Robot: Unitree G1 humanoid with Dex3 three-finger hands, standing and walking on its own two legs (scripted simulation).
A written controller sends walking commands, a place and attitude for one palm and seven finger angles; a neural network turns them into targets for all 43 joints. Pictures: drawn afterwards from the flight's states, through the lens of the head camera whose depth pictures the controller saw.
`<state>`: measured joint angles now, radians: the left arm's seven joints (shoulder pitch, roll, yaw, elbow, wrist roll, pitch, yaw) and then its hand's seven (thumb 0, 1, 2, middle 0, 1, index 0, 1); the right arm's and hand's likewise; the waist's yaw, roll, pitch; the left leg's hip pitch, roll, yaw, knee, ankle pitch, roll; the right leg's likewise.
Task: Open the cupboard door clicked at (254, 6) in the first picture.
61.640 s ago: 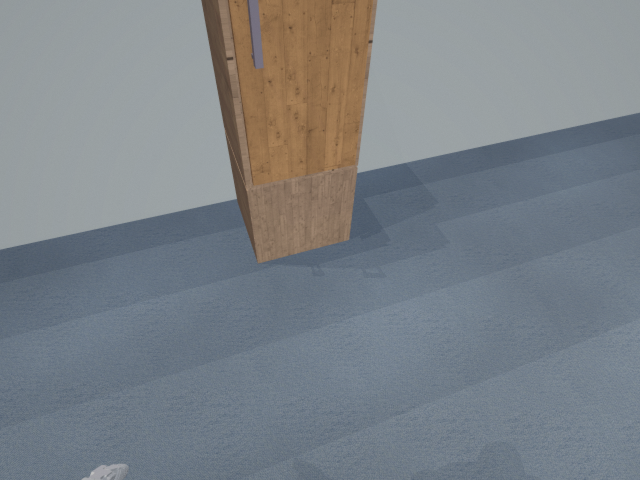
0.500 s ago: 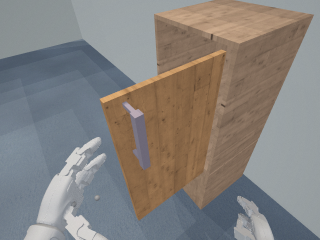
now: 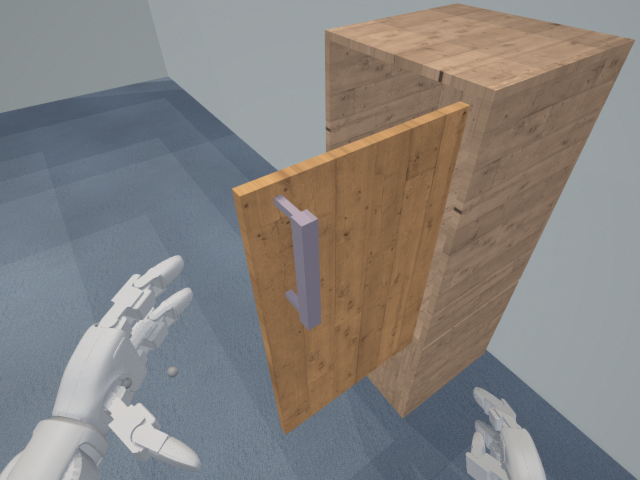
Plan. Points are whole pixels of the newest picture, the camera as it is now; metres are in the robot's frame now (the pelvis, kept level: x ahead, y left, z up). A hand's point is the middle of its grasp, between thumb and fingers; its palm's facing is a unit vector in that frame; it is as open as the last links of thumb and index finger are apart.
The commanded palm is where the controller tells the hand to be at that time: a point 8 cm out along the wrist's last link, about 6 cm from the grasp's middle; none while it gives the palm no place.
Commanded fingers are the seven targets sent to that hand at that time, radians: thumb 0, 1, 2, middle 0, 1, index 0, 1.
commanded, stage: draw the hand back to the body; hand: left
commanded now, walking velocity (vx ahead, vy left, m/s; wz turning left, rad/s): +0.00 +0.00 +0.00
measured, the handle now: (297, 266) +0.32 +0.06 +0.15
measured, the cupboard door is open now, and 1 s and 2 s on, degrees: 91 91 91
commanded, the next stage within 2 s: step back with the hand held close in 1.16 s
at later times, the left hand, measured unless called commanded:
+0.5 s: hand (110, 340) +0.20 +0.23 +0.16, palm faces +0.32 -0.88 -0.36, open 12.5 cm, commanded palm +0.15 +0.28 +0.17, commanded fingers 0.00 0.44 0.70 -0.18 -0.30 -0.18 -0.30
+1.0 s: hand (106, 312) +0.23 +0.25 +0.16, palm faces +0.40 -0.83 -0.39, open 7.6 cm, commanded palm +0.18 +0.30 +0.18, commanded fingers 0.00 0.90 0.90 -0.20 -0.30 -0.20 -0.30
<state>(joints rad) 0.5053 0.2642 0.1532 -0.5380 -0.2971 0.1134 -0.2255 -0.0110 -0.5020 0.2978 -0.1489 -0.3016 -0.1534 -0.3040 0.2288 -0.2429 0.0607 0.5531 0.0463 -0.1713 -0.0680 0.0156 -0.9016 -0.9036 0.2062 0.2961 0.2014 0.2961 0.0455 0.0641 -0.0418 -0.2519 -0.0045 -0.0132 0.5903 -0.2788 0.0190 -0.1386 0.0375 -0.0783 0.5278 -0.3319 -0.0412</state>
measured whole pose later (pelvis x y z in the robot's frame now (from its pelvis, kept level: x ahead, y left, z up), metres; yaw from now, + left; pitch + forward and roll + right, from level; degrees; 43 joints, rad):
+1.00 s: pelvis +0.03 +0.00 +0.01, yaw -2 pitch -3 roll +0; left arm 0.47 0.34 0.30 -0.40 -0.07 -0.06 0.11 0.01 0.85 0.88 -0.20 -0.30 -0.21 -0.30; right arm 0.18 -0.24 0.01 0.62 0.00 -0.04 -0.07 0.01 -0.90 -0.90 0.21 0.30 0.20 0.30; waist 0.06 0.06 0.02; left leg -0.12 -0.01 0.02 0.42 -0.24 0.02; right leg -0.02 0.03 -0.04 0.36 -0.28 -0.03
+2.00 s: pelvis -0.08 +0.05 +0.00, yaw +0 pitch -1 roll -2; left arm 0.59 0.40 0.41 -0.54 -0.04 -0.17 0.15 0.02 0.89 0.90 -0.21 -0.30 -0.21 -0.31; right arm 0.23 -0.21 0.00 0.57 0.01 -0.02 -0.07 0.01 -0.90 -0.90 0.21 0.30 0.20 0.30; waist 0.01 0.03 0.04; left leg -0.45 -0.04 0.02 0.64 -0.28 0.04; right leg -0.33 0.02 -0.02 0.55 -0.23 -0.01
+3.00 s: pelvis -0.26 +0.07 +0.00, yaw -3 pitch -2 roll +0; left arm 0.59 0.44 0.39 -0.55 -0.04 -0.20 0.13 0.02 0.89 0.90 -0.21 -0.30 -0.21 -0.30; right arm 0.26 -0.18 0.01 0.62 -0.01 -0.11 -0.06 0.01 -0.90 -0.90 0.21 0.30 0.20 0.30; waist -0.06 -0.01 0.00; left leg -0.35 -0.01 0.00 0.63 -0.30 0.02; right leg -0.17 0.05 -0.04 0.52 -0.32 -0.05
